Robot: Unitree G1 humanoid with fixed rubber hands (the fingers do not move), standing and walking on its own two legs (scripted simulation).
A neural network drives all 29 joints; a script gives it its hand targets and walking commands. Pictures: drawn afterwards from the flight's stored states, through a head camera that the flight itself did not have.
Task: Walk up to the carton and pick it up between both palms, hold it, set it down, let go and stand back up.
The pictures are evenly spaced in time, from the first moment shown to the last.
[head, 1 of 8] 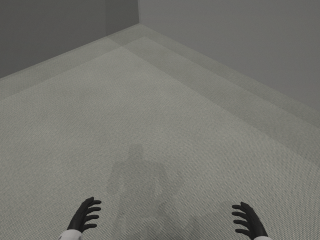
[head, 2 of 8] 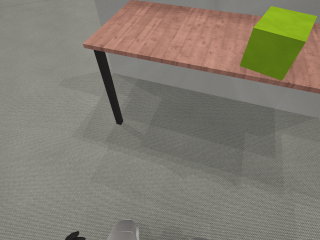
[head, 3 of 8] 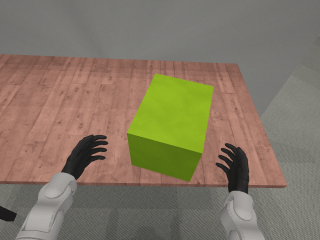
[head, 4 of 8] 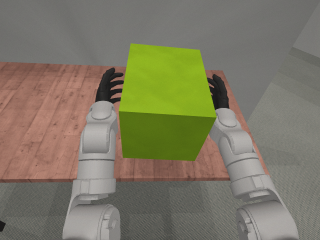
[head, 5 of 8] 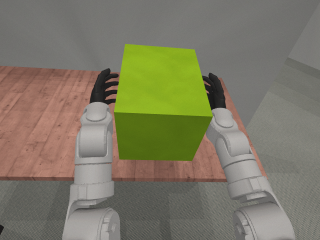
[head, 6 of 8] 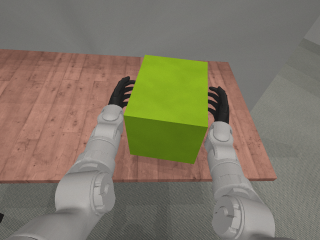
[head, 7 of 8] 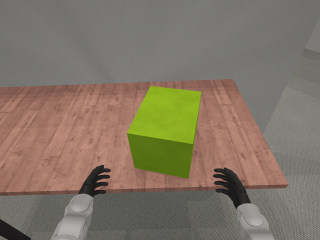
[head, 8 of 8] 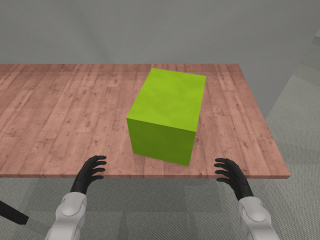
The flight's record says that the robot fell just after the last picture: no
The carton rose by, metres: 0.17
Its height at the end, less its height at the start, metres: +0.00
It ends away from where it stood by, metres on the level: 0.02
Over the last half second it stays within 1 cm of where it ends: yes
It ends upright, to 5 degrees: yes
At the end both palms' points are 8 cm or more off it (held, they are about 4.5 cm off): yes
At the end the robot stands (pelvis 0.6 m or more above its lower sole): yes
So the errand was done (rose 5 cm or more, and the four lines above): yes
